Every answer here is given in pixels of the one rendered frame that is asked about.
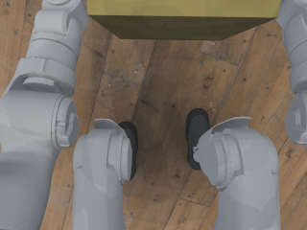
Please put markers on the left robot forearm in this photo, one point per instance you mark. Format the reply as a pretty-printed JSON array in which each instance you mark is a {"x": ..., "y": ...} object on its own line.
[{"x": 54, "y": 47}]

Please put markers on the robot left upper arm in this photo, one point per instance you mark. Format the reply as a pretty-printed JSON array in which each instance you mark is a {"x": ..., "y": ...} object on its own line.
[{"x": 34, "y": 127}]

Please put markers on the robot right foot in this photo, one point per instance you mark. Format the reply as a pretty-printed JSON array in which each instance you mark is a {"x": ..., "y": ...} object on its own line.
[{"x": 197, "y": 123}]

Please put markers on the robot right upper arm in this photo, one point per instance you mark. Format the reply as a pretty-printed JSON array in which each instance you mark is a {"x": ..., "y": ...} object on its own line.
[{"x": 296, "y": 119}]

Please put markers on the right robot forearm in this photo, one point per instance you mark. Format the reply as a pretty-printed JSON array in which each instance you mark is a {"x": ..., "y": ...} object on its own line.
[{"x": 292, "y": 18}]

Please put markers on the carton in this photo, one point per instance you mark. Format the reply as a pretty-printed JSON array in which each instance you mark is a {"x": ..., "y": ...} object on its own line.
[{"x": 214, "y": 20}]

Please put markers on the robot right thigh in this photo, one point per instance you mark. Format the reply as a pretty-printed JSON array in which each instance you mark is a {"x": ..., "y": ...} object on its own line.
[{"x": 237, "y": 160}]

